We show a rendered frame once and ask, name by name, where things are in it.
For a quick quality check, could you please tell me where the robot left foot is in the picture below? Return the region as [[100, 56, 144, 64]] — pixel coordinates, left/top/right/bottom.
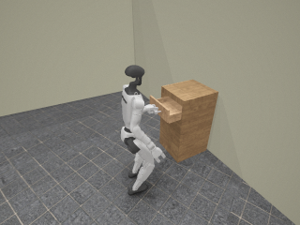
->
[[128, 169, 140, 178]]

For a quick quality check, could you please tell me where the robot right forearm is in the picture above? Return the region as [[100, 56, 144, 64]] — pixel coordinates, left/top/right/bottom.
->
[[132, 127, 156, 151]]

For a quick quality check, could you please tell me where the robot right shin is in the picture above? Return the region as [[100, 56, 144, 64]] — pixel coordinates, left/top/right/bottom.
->
[[133, 163, 155, 191]]

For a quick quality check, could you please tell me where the right robot hand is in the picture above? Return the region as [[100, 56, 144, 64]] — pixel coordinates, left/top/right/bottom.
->
[[151, 147, 166, 163]]

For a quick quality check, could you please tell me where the right robot upper arm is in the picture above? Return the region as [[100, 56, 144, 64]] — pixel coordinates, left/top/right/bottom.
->
[[129, 96, 144, 133]]

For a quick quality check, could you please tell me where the cabinet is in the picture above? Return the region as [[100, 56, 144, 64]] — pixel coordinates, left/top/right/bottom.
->
[[159, 79, 218, 163]]

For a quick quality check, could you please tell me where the drawer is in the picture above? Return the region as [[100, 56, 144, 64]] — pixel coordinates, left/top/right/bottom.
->
[[149, 96, 183, 124]]

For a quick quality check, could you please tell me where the left robot hand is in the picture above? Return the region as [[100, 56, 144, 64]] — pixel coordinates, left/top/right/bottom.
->
[[145, 104, 158, 114]]

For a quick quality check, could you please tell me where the handle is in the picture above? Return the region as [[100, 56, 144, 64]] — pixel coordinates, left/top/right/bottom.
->
[[152, 109, 161, 114]]

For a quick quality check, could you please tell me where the left robot upper arm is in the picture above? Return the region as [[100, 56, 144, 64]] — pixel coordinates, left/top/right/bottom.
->
[[121, 84, 128, 104]]

